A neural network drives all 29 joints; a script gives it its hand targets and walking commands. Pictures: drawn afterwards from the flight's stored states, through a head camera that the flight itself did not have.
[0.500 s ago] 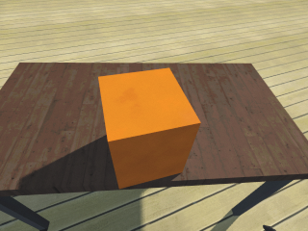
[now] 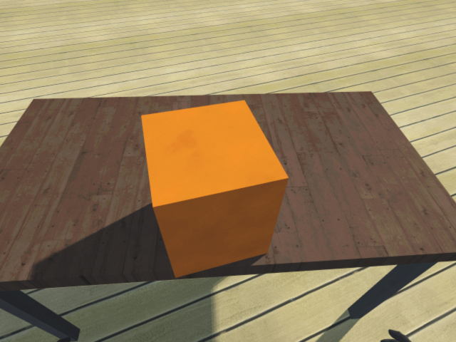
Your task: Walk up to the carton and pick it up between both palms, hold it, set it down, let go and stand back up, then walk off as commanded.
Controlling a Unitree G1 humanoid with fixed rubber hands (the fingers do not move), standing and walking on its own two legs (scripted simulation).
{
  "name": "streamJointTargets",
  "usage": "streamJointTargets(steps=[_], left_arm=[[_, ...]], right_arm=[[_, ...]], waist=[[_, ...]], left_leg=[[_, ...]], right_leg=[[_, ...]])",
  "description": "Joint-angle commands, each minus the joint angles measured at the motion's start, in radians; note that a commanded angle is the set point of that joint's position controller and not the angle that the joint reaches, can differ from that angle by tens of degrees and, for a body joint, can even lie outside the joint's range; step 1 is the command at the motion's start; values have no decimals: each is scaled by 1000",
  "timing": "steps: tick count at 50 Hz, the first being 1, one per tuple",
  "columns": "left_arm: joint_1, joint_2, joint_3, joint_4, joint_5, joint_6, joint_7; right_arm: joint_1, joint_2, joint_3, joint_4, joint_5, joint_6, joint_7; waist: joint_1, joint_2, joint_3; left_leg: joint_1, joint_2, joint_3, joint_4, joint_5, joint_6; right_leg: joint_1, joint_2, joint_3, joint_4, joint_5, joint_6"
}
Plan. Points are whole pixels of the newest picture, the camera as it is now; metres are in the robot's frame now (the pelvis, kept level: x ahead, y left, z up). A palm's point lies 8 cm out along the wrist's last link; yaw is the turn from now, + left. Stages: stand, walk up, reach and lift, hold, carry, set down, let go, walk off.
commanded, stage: stand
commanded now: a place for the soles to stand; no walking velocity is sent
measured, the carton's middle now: (209, 189) +0.41 +0.04 +0.04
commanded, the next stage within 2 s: reach and lift in 0.38 s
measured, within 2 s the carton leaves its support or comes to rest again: neither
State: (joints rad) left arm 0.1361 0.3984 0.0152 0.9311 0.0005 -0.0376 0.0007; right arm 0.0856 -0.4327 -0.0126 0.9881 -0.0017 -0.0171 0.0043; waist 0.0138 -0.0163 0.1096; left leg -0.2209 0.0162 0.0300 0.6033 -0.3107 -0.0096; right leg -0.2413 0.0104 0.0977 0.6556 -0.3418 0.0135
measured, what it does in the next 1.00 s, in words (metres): stands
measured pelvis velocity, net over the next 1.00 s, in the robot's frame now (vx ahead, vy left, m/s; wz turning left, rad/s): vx -0.02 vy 0.00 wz -0.01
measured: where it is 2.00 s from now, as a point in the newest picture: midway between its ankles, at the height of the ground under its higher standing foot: outside the picture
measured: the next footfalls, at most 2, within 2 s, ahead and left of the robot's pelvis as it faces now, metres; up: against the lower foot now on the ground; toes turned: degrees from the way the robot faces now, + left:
none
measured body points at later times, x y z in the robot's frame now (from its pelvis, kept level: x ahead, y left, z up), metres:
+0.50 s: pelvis +0.00 +0.00 +0.00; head +0.02 +0.01 +0.45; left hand +0.12 +0.32 -0.11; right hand +0.14 -0.32 -0.10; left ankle +0.01 +0.13 -0.73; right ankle +0.01 -0.13 -0.73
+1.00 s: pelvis -0.02 +0.00 +0.00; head -0.02 +0.02 +0.45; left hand +0.16 +0.28 -0.07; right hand +0.15 -0.32 -0.05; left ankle +0.01 +0.13 -0.73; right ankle +0.01 -0.13 -0.73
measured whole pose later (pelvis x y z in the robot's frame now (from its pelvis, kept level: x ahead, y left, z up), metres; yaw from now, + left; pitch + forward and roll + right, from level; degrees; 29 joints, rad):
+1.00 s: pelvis -0.02 +0.00 +0.00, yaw +0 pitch -8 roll +1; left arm 0.15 0.37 0.02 0.40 0.00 0.37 0.07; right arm 0.16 -0.43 -0.07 0.77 0.03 -0.18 0.16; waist 0.02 -0.07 0.11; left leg -0.15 0.03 0.03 0.56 -0.28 -0.03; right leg -0.17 0.02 0.10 0.62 -0.31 0.01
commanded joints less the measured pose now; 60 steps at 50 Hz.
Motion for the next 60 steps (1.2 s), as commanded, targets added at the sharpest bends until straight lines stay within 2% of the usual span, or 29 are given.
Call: streamJointTargets(steps=[1,3,6,7,10,12,13,15,18,19,20,22,24,25,26,30,34,39,41,44,45,48,53,54,55,57,58,59,60], left_arm=[[-103,213,36,-21,9,-8,7],[-55,213,35,-4,7,-5,7],[-78,196,32,-19,7,1,7],[-75,186,25,-10,3,1,6],[-70,187,27,-6,6,-2,7],[-72,203,31,1,6,-5,8],[-89,200,24,-4,6,-7,7],[-77,197,31,-8,2,-3,6],[-66,206,31,10,4,-5,3],[-74,202,40,-1,8,-5,6],[-401,215,119,-303,28,203,32],[-334,137,64,-406,23,338,48],[-294,119,80,-470,32,371,48],[-253,83,67,-455,23,390,43],[-229,84,55,-516,21,408,42],[-63,62,86,-515,74,451,16],[18,43,113,-519,95,447,6],[-49,9,98,-661,58,391,52],[-100,-22,77,-724,34,381,76],[-92,-27,85,-703,48,370,91],[-69,-28,82,-703,42,376,89],[-70,-34,81,-721,36,365,93],[-73,-30,98,-649,-4,336,77],[-70,-28,95,-677,-24,324,75],[-81,-30,99,-681,-26,311,77],[-110,-27,100,-703,-48,280,82],[-126,-24,100,-721,-63,265,84],[-90,-35,89,-703,-85,258,78],[-97,-38,95,-689,-93,239,82]], right_arm=[[-47,-151,-33,-24,-1,-6,0],[-50,-158,-26,-28,-3,-11,-1],[-44,-155,-28,-12,-8,-5,-3],[-52,-165,-27,-24,-2,-8,-3],[-82,-148,-24,-22,-3,-7,0],[-87,-164,-24,-24,-3,-6,1],[-53,-162,-30,-18,-1,-8,0],[-66,-157,-22,-15,1,-14,-2],[-61,-164,-34,-20,-4,-8,5],[-56,-157,-29,-27,3,-8,2],[-286,-53,-180,-15,-109,-201,23],[-235,-114,-210,-4,-127,-224,77],[-176,-130,-222,-13,-130,-216,83],[-156,-125,-222,-5,-106,-226,85],[-111,-144,-248,-18,-89,-233,83],[16,-162,-198,-25,-19,-224,79],[51,-167,-169,-123,22,-222,91],[-3,-152,-155,-265,32,-233,126],[-11,-133,-146,-270,39,-214,154],[15,-107,-134,-298,34,-178,167],[41,-110,-144,-291,37,-165,168],[59,-101,-166,-381,29,-148,168],[55,-71,-132,-470,46,-105,149],[78,-86,-137,-511,45,-104,148],[44,-80,-132,-575,49,-117,144],[43,-55,-130,-625,28,-115,131],[33,-56,-120,-653,40,-110,129],[56,-50,-123,-635,33,-108,126],[52,-39,-109,-678,44,-107,124]], waist=[[-37,-24,-99],[-17,20,-127],[-23,-24,-103],[-23,19,-116],[-7,-19,-119],[-8,26,-91],[-33,24,-152],[-10,-15,-134],[-15,22,-145],[-21,18,-149],[-37,-23,-109],[-25,9,-81],[-36,4,-83],[-21,-29,-114],[-42,-29,-184],[-14,-72,-226],[12,-64,-263],[29,45,-231],[20,101,-165],[37,100,-90],[14,84,-79],[18,56,-74],[12,-40,-79],[7,-58,-102],[31,-100,-106],[24,-93,-117],[20,-109,-125],[5,-166,-138],[26,-163,-121]], left_leg=[[96,75,-84,-141,165,40],[92,85,-86,-138,158,50],[99,106,-98,-165,168,51],[93,104,-111,-176,155,56],[78,104,-111,-168,128,48],[87,90,-97,-169,163,32],[124,97,-104,-168,169,44],[99,108,-108,-170,161,56],[95,86,-88,-169,174,43],[100,97,-92,-175,172,45],[-55,5,7,-45,1,-19],[-102,24,25,-33,-124,12],[-37,32,30,-26,-101,12],[-1,44,32,-22,-36,16],[103,38,29,-5,30,-7],[232,1,25,-24,279,-8],[215,-21,15,-86,338,-13],[249,-12,5,-146,352,-34],[212,-4,4,-174,235,-40],[138,-3,26,-228,101,-15],[164,-1,22,-232,99,-20],[94,-1,32,-267,-23,4],[120,-26,50,-267,-12,35],[160,-40,39,-250,-2,28],[161,-40,42,-246,10,34],[135,-39,40,-248,4,35],[152,-47,49,-231,-12,37],[212,-56,44,-221,19,43],[225,-47,36,-225,39,43]], right_leg=[[-73,-126,160,-276,246,-83],[-25,-121,130,-286,252,-75],[-49,-100,108,-260,209,-64],[-38,-91,107,-259,198,-71],[-21,-112,109,-292,206,-62],[-40,-128,149,-294,230,-72],[-30,-114,123,-273,246,-74],[-24,-107,112,-270,235,-69],[-5,-120,134,-286,250,-66],[7,-124,114,-285,235,-77],[-172,21,-170,-100,-12,-45],[-139,16,-148,-33,-68,-73],[-143,13,-149,-46,-41,-62],[-103,21,-162,-61,52,-68],[-128,16,-184,-70,112,-59],[-46,36,-178,-144,385,-43],[78,38,-167,-184,504,-35],[30,32,-169,-263,333,-54],[-10,18,-166,-278,234,-69],[14,9,-142,-301,140,-78],[-12,17,-158,-300,154,-77],[29,16,-138,-311,99,-79],[1,-4,-108,-353,42,-45],[-41,-21,-96,-366,46,-60],[-36,-15,-106,-360,19,-54],[-37,-21,-97,-362,14,-45],[-68,-39,-60,-388,-79,-43],[-106,-47,-76,-399,-43,-47],[-131,-53,-76,-402,-45,-49]])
